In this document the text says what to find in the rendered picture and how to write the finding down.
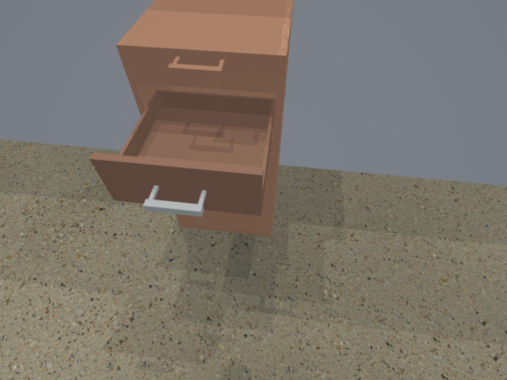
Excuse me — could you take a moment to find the handle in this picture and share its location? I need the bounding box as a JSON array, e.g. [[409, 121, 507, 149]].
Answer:
[[167, 63, 223, 78], [143, 185, 207, 217]]

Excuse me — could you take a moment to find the drawer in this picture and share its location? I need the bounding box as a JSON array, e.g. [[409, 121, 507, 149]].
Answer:
[[90, 89, 276, 216]]

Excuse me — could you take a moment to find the cabinet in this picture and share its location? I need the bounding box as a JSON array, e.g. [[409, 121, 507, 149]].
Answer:
[[116, 0, 293, 237]]

